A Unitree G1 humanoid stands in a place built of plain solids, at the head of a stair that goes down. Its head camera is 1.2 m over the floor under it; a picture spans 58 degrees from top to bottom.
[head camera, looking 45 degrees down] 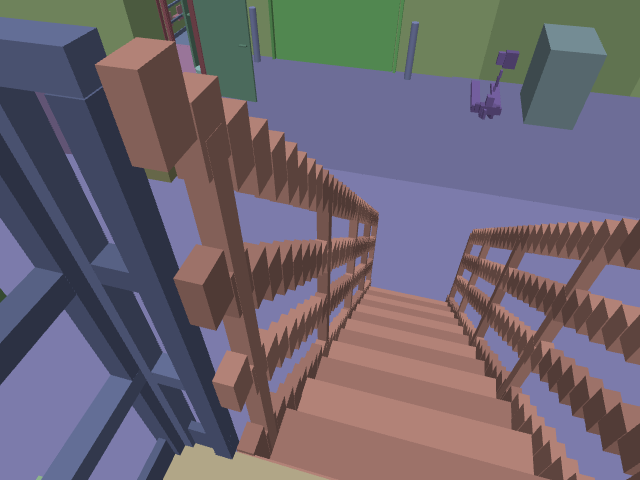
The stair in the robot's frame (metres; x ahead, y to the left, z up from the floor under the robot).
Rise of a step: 0.22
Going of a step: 0.23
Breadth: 0.95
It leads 15 degrees to the right of straight ahead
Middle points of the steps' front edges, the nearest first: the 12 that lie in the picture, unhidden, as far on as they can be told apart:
0.51 -0.30 -0.21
0.73 -0.36 -0.43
0.95 -0.42 -0.64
1.18 -0.48 -0.86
1.40 -0.54 -1.08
1.62 -0.60 -1.29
1.84 -0.66 -1.51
2.06 -0.73 -1.72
2.28 -0.79 -1.94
2.50 -0.85 -2.15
2.73 -0.91 -2.37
2.95 -0.97 -2.58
